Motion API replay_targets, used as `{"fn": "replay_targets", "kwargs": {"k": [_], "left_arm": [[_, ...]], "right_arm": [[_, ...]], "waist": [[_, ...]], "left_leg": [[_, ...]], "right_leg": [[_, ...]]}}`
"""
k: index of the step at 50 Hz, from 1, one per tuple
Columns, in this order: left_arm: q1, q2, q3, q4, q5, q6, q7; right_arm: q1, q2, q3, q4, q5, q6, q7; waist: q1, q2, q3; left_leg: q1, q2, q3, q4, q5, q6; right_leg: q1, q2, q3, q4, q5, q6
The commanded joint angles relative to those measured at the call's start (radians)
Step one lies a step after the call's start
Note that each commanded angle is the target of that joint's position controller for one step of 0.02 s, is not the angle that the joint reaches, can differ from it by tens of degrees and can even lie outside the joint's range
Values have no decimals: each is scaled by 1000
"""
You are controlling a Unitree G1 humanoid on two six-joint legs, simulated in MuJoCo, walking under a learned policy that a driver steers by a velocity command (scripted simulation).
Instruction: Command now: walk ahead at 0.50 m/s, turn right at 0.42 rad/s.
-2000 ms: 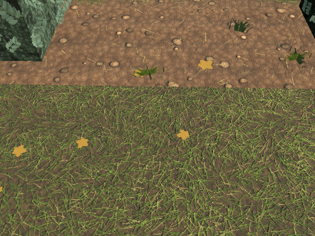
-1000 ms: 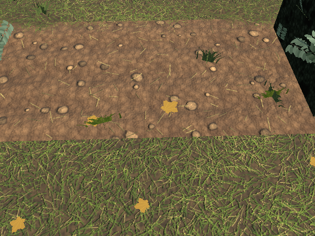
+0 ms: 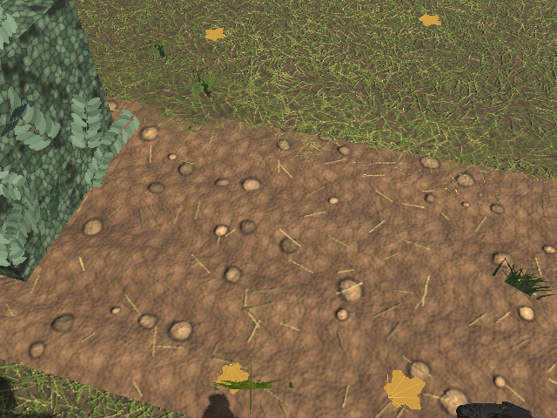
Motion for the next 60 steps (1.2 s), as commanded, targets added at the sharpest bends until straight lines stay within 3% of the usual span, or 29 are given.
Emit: {"fn": "replay_targets", "kwargs": {"k": [1,3,4,5,6,7,8,10,13,18,21,25,27,29,30,31,32,33,34,36,38,41,47,52,55,57,58,59,60], "left_arm": [[-21,190,47,-64,4,-6,8],[-52,191,50,-75,-1,-6,9],[-66,158,43,-94,-11,-14,4],[-40,70,24,-134,-36,-17,4],[3,121,33,-142,-15,-4,10],[-14,144,39,-118,6,11,9],[-64,127,37,-115,13,15,-3],[-103,111,39,-124,26,31,-19],[-154,96,36,-150,28,52,-36],[-318,81,22,-215,27,59,-57],[-419,65,6,-252,25,55,-71],[-506,79,1,-295,32,54,-76],[-485,92,7,-297,37,53,-68],[-291,109,22,-238,50,37,-50],[-115,147,39,-177,61,26,-33],[-51,254,60,-171,63,20,-14],[-16,288,69,-183,26,31,-1],[-85,260,63,-167,17,32,9],[-135,199,45,-158,17,21,12],[-215,120,19,-145,13,0,11],[-208,97,11,-131,12,-24,8],[-173,114,17,-100,8,-43,10],[-107,93,7,-53,7,-47,21],[-19,111,5,2,11,-37,40],[-33,149,9,12,15,-25,52],[-59,183,18,7,19,-11,56],[-75,193,21,-2,17,-4,52],[-95,177,16,-32,12,-7,45],[-81,76,1,-106,0,-19,22]], "right_arm": [[-27,-98,-25,-76,9,-25,-12],[115,-129,-41,-34,3,-42,-26],[238,-193,-61,-16,-14,-55,-42],[340,-283,-82,-17,-32,-48,-56],[328,-285,-91,-6,-18,-28,-55],[270,-192,-73,-20,-10,-22,-50],[222,-127,-58,-25,-3,-27,-44],[206,-94,-48,-14,-1,-40,-44],[251,-105,-56,16,12,-63,-40],[308,-114,-64,56,12,-64,-37],[323,-129,-70,72,10,-61,-36],[382,-166,-82,105,9,-46,-44],[395,-191,-87,119,8,-31,-49],[428,-199,-81,143,12,-14,-50],[428,-171,-68,133,13,-13,-46],[472,-44,-35,73,31,-17,-26],[423,-138,-63,69,29,-13,-30],[327,-156,-71,53,34,-13,-32],[308,-120,-59,55,42,-24,-27],[369,-106,-62,101,16,-2,-20],[409,-91,-66,132,6,25,-10],[339,-66,-69,123,10,37,4],[147,-46,-60,72,6,32,16],[6,-28,-43,11,-1,29,30],[47,-46,-50,11,-2,32,24],[181,-80,-68,43,-5,30,15],[306,-110,-86,81,-11,21,8],[448,-194,-117,114,-23,19,-7],[385,-294,-144,89,-4,30,-16]], "waist": [[-64,-122,-8],[-134,-80,-54],[-189,11,-141],[-210,183,-256],[-165,223,-235],[-138,97,-126],[-129,36,-44],[-104,82,2],[-92,71,-17],[-109,55,18],[-127,58,42],[-149,54,63],[-132,69,36],[-47,51,-77],[25,-4,-179],[5,-246,-312],[39,-187,-391],[17,-89,-239],[-19,-69,-121],[-103,-78,-40],[-121,-88,-35],[-121,-88,12],[-85,-87,73],[-48,-83,96],[-88,-116,46],[-153,-138,-39],[-214,-116,-107],[-282,-20,-192],[-189,242,-254]], "left_leg": [[158,-42,17,-77,-15,10],[391,-54,12,-195,-23,40],[570,85,-126,-246,-118,82],[796,340,-440,-323,-316,151],[733,426,-679,-389,-415,222],[632,384,-595,-391,-456,227],[539,324,-452,-411,-358,210],[451,249,-253,-447,-127,173],[460,228,-117,-457,120,174],[487,216,40,-482,228,181],[471,203,125,-482,235,163],[554,237,184,-434,339,144],[604,242,227,-314,620,130],[558,233,251,-31,773,123],[388,205,261,193,563,106],[-6,78,260,552,-200,56],[-93,-22,89,743,-398,52],[-151,25,7,756,-293,66],[-118,45,-10,684,-231,74],[-4,78,-21,552,-180,74],[45,62,-22,530,-145,71],[-50,62,-25,480,-44,68],[-157,51,22,244,135,61],[-141,22,132,54,110,104],[-10,-57,194,10,-18,162],[156,-118,204,-14,-121,214],[331,-137,175,-92,-113,248],[566,3,-33,-171,-192,312],[849,291,-617,-274,-142,478]], "right_leg": [[-86,-249,233,-4,353,-119],[-151,-195,225,142,352,-82],[-233,-129,163,351,265,-52],[-455,-11,12,622,-104,-13],[-588,-10,-47,769,-298,-17],[-609,-81,-20,842,-229,-25],[-601,-109,-23,838,-154,-18],[-565,-148,-42,800,-88,3],[-581,-152,-56,812,-8,23],[-666,-167,-84,684,140,48],[-594,-166,-134,500,232,34],[-530,-142,-209,356,149,-18],[-448,-89,-250,316,47,-58],[-169,-13,-241,220,23,-109],[104,-75,-141,181,25,-140],[442,-425,338,131,-57,-236],[424,-544,604,1,73,-289],[318,-491,389,11,196,-253],[154,-446,244,-11,298,-217],[-19,-354,68,-74,340,-129],[-63,-330,-2,-116,375,-106],[-46,-315,-87,-170,365,-81],[30,-302,-213,-193,418,-57],[165,-338,-287,-138,619,-49],[219,-352,-337,15,1011,-32],[209,-362,-352,250,1154,-38],[128,-352,-359,454,1037,-35],[-79,-308,-369,765,696,-9],[-547,-55,-296,1157,-249,58]]}}
Keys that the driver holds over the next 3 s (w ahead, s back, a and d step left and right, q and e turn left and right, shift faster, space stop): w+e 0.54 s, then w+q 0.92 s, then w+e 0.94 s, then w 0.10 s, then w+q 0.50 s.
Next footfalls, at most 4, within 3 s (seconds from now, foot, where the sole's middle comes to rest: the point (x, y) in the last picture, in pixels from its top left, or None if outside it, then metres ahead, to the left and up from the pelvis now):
0.08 left None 0.19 0.12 -0.78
0.60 right None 0.40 -0.17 -0.78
1.18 left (360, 328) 0.71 -0.09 -0.78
1.70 right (411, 231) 1.04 -0.24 -0.78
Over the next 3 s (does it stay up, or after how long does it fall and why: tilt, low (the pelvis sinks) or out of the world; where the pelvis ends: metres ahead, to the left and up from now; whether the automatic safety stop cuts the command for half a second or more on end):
stays up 1.50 -0.30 0.00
